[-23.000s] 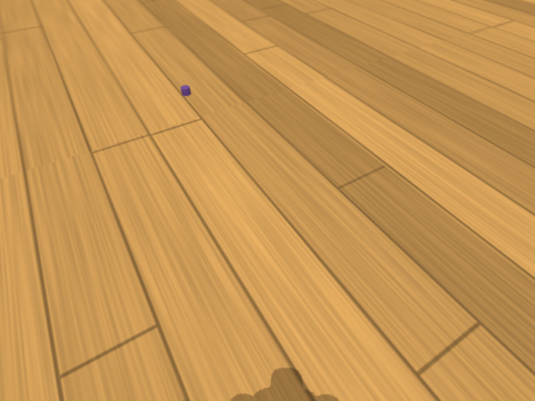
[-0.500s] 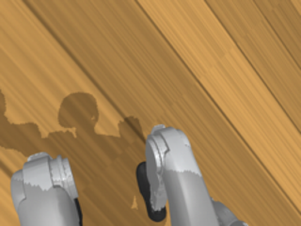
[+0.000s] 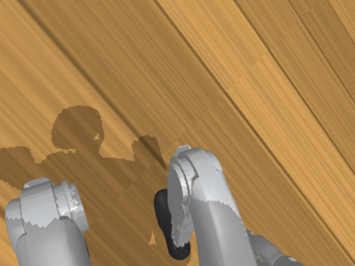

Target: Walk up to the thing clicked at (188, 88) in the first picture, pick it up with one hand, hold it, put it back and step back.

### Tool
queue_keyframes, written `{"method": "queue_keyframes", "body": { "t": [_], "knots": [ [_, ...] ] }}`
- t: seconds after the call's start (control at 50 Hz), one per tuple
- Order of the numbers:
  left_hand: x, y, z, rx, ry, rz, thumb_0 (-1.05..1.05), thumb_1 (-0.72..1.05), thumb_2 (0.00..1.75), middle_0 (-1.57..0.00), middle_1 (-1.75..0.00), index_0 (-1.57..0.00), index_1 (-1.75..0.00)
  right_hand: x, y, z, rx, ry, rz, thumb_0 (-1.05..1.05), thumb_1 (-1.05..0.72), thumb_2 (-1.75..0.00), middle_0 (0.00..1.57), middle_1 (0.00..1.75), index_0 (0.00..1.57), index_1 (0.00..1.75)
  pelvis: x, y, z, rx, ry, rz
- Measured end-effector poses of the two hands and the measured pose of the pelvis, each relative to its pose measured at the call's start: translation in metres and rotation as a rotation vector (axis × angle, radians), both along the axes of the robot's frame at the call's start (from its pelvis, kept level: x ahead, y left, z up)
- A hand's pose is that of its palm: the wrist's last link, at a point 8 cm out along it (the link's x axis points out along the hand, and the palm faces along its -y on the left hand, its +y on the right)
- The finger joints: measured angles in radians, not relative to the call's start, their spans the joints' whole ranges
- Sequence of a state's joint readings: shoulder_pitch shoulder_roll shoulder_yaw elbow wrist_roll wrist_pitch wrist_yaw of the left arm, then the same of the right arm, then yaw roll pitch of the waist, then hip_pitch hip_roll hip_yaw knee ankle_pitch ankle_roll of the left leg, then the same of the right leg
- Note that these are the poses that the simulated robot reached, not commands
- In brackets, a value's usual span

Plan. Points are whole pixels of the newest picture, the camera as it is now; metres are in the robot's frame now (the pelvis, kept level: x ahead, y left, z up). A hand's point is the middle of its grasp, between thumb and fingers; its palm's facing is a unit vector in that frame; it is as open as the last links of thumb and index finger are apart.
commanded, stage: rest palm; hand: left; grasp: from above
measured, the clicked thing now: out of the picture +0.40 +0.36 -0.27
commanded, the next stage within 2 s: close in 0.36 s
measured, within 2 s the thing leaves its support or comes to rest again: neither
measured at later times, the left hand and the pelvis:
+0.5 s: hand out of the picture +0.39 +0.35 -0.25, palm faces -0.47 -0.18 -0.86, open 14.1 cm; pelvis +0.00 +0.00 +0.00, yaw -1 degrees
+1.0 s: hand out of the picture +0.39 +0.36 -0.25, palm faces -0.48 -0.19 -0.86, open 12.7 cm; pelvis +0.00 +0.01 +0.00, yaw -1 degrees
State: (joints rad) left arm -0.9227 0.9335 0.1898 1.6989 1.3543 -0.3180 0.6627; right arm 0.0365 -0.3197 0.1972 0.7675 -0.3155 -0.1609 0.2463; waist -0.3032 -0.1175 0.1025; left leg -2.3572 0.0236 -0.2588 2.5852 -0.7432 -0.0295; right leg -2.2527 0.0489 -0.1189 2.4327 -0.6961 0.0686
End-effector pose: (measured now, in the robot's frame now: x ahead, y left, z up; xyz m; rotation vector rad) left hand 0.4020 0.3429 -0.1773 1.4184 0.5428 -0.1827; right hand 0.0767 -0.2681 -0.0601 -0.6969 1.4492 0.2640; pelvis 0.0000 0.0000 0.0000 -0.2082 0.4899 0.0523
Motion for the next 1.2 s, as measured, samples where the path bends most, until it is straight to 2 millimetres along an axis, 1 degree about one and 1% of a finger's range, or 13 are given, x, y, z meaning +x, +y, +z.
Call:
{"method": "queue_keyframes", "body": {
  "t": [0.1,0.2,0.3,0.4,0.56,0.72,0.84,0.94,1.08,1.2],
  "knots": [
    [-0.001,-0.001,-0.002,0.014,0.005,0.016,0.00,-0.52,1.00,-0.08,-0.97,-0.07,-0.98,0.009,0.006,-0.001,0.020,-0.033,0.024,0.00,-0.90,-0.90,0.20,0.30,0.20,0.30,-0.001,0.001,-0.001,-0.004,-0.004,0.000],
    [-0.003,0.004,-0.005,0.023,0.018,0.052,0.00,-0.51,0.99,-0.08,-0.98,-0.08,-0.99,0.013,0.011,-0.003,0.043,-0.054,0.040,0.00,-0.90,-0.90,0.20,0.30,0.20,0.30,-0.002,0.003,-0.001,-0.008,-0.008,0.000],
    [-0.005,0.011,-0.009,0.020,0.044,0.078,0.00,-0.51,0.98,-0.08,-1.00,-0.08,-1.00,0.010,0.015,-0.004,0.056,-0.040,0.042,0.00,-0.90,-0.90,0.20,0.30,0.20,0.30,-0.001,0.003,-0.001,-0.011,-0.009,0.002],
    [-0.007,0.013,-0.013,0.005,0.059,0.069,0.00,-0.51,0.97,-0.08,-1.00,-0.08,-1.00,0.003,0.018,-0.003,0.060,-0.011,0.041,0.00,-0.90,-0.90,0.20,0.30,0.20,0.30,-0.001,0.004,-0.001,-0.016,-0.016,0.001],
    [-0.007,0.005,-0.017,-0.007,0.035,0.013,0.00,-0.48,0.96,-0.09,-1.01,-0.10,-1.01,-0.005,0.018,0.001,0.050,0.021,0.050,0.00,-0.90,-0.90,0.20,0.30,0.21,0.30,-0.002,0.005,-0.001,-0.025,-0.025,-0.003],
    [0.000,-0.002,-0.015,0.016,-0.016,-0.004,0.00,-0.39,0.89,-0.13,-1.00,-0.15,-0.98,-0.001,0.014,0.007,0.045,0.002,0.073,0.00,-0.89,-0.89,0.20,0.30,0.21,0.30,-0.003,0.006,-0.001,-0.032,-0.029,-0.009],
    [0.003,0.005,-0.014,0.027,-0.003,0.070,0.00,-0.33,0.85,-0.17,-0.98,-0.19,-0.96,0.005,0.012,0.011,0.048,-0.036,0.077,0.00,-0.89,-0.89,0.20,0.30,0.20,0.30,-0.004,0.007,-0.001,-0.034,-0.029,-0.009],
    [-0.001,0.015,-0.017,0.027,0.049,0.108,0.00,-0.29,0.81,-0.19,-0.97,-0.22,-0.94,0.003,0.013,0.010,0.055,-0.036,0.070,0.00,-0.90,-0.89,0.20,0.30,0.20,0.30,-0.004,0.007,-0.002,-0.032,-0.029,-0.005],
    [-0.005,0.019,-0.018,0.006,0.065,0.076,0.00,-0.24,0.76,-0.22,-0.95,-0.26,-0.91,-0.004,0.020,0.006,0.072,0.008,0.064,0.00,-0.90,-0.89,0.20,0.30,0.20,0.30,-0.004,0.006,0.000,-0.032,-0.033,-0.003],
    [-0.008,0.018,-0.017,-0.004,0.056,0.039,0.00,-0.18,0.73,-0.25,-0.91,-0.30,-0.88,-0.005,0.025,0.003,0.076,0.015,0.072,0.00,-0.90,-0.89,0.20,0.30,0.20,0.30,-0.004,0.006,0.000,-0.036,-0.042,-0.007]
  ]
}}
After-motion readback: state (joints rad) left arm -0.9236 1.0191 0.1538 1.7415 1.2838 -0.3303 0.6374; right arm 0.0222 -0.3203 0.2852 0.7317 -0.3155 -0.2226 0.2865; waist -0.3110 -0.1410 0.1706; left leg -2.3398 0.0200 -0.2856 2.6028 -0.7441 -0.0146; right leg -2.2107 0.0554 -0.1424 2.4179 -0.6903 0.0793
